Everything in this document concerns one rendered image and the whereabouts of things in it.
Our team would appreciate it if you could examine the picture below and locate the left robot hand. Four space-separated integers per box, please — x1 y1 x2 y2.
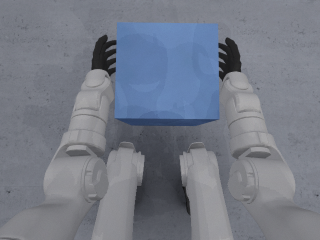
91 34 117 77

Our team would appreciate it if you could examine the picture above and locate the right robot upper arm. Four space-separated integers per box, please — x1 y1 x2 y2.
227 157 320 240

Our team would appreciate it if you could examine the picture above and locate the robot right forearm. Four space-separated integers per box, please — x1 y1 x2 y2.
219 71 296 192

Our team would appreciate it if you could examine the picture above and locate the robot right foot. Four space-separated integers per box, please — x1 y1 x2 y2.
181 181 191 216

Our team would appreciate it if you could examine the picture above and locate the robot left forearm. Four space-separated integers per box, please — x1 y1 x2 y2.
43 69 115 194

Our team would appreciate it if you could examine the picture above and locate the left robot upper arm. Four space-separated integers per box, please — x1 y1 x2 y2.
0 155 109 240

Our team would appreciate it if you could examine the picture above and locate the carton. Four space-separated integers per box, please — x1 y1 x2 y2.
114 22 220 126

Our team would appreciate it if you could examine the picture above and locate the right robot hand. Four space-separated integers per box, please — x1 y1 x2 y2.
218 37 242 82

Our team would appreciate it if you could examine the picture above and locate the robot left shin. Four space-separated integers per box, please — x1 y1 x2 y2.
106 142 136 170

